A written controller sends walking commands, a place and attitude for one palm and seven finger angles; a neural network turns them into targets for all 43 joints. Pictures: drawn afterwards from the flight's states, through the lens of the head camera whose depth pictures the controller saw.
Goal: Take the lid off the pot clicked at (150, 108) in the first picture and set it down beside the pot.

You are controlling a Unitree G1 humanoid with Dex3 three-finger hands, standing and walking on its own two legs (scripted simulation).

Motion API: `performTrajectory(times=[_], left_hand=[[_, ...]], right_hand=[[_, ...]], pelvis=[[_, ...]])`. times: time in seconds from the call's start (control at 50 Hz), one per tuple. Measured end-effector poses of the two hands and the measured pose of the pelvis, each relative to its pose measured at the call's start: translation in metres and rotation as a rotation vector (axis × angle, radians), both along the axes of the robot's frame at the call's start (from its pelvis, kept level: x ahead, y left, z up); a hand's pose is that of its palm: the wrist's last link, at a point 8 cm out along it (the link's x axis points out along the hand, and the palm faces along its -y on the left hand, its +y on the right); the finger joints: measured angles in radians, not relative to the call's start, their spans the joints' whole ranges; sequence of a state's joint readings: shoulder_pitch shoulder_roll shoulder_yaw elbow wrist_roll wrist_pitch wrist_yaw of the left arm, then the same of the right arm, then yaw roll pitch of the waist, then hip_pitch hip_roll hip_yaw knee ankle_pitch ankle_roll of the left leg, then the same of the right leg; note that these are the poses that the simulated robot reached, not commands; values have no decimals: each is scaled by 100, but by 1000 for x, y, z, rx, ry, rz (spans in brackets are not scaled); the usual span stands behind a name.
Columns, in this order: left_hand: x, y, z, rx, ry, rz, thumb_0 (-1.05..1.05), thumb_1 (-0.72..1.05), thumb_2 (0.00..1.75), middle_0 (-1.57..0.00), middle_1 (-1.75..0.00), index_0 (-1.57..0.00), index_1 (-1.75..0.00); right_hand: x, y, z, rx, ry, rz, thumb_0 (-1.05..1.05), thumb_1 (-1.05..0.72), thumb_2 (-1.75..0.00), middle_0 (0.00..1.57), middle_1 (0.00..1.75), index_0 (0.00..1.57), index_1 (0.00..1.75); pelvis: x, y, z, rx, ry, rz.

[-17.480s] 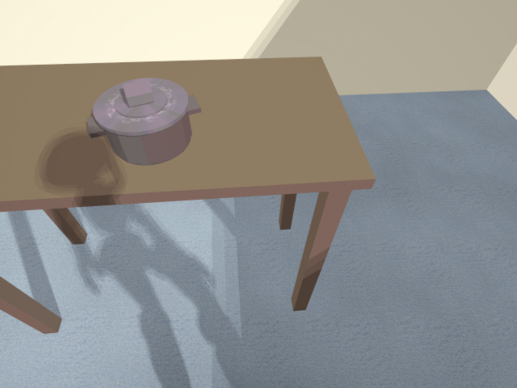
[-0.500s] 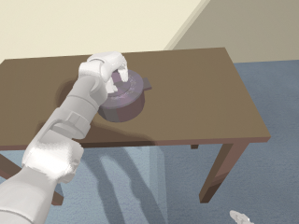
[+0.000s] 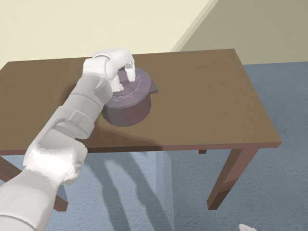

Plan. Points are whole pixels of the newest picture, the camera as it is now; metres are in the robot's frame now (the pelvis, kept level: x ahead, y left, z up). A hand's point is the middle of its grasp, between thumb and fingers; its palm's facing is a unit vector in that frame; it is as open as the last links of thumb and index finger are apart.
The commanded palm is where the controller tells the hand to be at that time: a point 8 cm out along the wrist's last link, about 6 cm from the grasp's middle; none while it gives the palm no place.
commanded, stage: lift the lid straight up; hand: left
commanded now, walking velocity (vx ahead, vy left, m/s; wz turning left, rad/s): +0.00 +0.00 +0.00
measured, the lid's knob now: (119, 79) +0.49 +0.08 +0.15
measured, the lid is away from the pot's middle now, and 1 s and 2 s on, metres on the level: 0.00 0.03 0.03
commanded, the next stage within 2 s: move the lid sideways beside the pot in 1.68 s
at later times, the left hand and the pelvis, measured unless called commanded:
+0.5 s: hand (110, 68) +0.46 +0.09 +0.21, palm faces -0.29 -0.06 -0.95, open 7.0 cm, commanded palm +0.45 +0.10 +0.28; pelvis +0.00 -0.01 +0.00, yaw +0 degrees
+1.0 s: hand (106, 48) +0.48 +0.10 +0.25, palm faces -0.23 -0.07 -0.97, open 6.9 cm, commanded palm +0.46 +0.10 +0.32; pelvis +0.00 +0.01 +0.00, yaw +0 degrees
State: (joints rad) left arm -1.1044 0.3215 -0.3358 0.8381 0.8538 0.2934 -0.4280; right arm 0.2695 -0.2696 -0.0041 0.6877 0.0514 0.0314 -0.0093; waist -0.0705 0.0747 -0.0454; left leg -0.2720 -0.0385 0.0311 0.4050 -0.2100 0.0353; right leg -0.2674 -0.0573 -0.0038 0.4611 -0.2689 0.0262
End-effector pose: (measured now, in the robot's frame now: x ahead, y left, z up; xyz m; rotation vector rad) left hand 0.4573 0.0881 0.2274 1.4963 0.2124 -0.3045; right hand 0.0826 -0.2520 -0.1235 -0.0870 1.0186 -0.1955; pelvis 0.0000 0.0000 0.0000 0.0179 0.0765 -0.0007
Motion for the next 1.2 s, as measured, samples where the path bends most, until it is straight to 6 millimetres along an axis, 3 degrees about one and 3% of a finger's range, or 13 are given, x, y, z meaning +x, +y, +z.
performTrajectory(times=[0.18,0.44,0.62,0.98,1.2], left_hand=[[0,-3,14,6,-26,20,2,20,89,-56,-91,-75,-101],[0,8,37,12,-40,63,2,20,89,-56,-90,-76,-101],[1,8,49,6,-57,44,2,20,89,-56,-90,-76,-101],[16,11,77,1,-96,54,2,20,89,-56,-90,-77,-101],[9,5,96,0,-140,34,2,20,89,-55,-90,-77,-101]], right_hand=[[16,1,2,12,-41,23,1,-91,-90,20,30,20,30],[27,-3,8,-2,-65,38,1,-91,-90,20,30,20,30],[27,-2,11,-21,-77,39,1,-91,-90,20,30,20,30],[3,7,4,-12,-17,18,1,-91,-90,20,30,20,30],[19,10,7,-2,-49,49,1,-91,-90,20,30,20,30]], pelvis=[[-1,-3,0,2,0,1],[-2,-6,0,1,-5,6],[-4,-3,1,-1,-8,9],[1,5,1,-2,17,2],[2,7,2,-4,15,8]])
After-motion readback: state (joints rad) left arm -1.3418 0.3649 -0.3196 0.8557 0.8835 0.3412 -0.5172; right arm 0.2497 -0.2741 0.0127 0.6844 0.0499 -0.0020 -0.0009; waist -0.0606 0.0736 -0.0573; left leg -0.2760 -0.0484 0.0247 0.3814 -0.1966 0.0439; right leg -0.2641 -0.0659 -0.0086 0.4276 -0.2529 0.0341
